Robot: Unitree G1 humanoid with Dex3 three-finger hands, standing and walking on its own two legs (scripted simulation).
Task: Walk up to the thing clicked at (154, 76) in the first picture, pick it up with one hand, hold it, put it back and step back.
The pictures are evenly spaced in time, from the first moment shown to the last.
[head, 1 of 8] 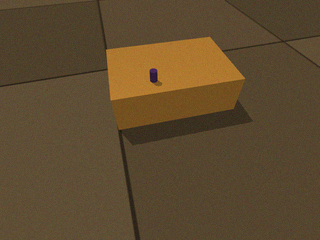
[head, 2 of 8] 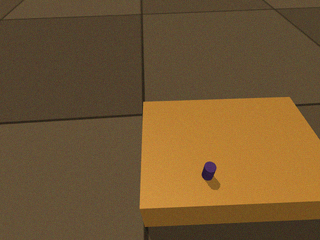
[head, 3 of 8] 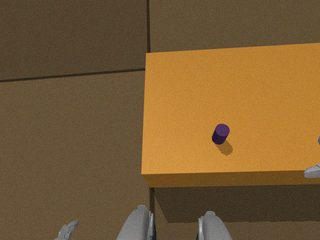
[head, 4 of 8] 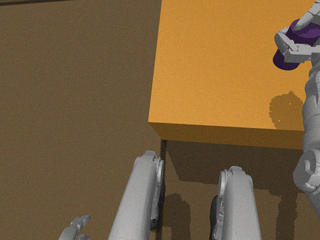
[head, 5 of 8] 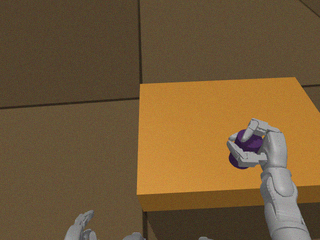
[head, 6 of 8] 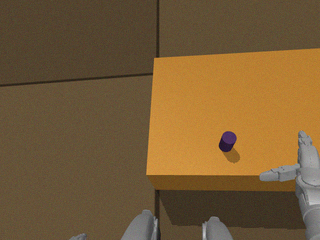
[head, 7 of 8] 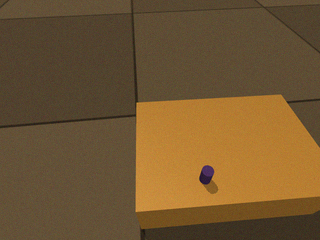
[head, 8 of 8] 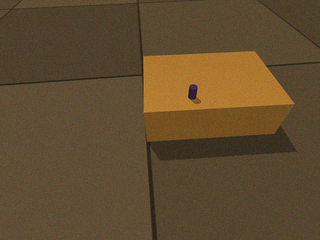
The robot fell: no
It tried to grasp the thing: yes
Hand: right
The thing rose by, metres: 0.40
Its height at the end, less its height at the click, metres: +0.00
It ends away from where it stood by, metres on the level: 0.02
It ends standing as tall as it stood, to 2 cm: yes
